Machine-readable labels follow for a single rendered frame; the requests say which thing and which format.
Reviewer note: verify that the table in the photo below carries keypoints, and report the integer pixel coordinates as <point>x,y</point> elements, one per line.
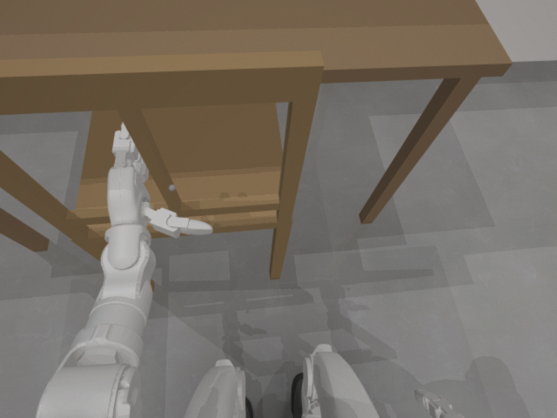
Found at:
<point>359,41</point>

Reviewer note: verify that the robot right hand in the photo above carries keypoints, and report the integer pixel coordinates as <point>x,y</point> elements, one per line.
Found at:
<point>438,406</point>

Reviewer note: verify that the left robot thigh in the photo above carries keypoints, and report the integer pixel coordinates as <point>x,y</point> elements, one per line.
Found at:
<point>219,394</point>

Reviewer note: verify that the left robot forearm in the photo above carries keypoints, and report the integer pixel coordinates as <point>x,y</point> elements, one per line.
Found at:
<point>113,333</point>

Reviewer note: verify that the robot left upper arm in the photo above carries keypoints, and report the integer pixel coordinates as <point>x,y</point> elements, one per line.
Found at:
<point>94,391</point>

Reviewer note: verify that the right robot shin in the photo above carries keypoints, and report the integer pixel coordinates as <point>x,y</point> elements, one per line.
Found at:
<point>311,409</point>

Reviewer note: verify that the robot left hand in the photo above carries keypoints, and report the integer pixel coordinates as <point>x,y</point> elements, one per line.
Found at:
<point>126,191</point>

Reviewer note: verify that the chair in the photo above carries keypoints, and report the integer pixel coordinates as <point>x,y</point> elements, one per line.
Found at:
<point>206,123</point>

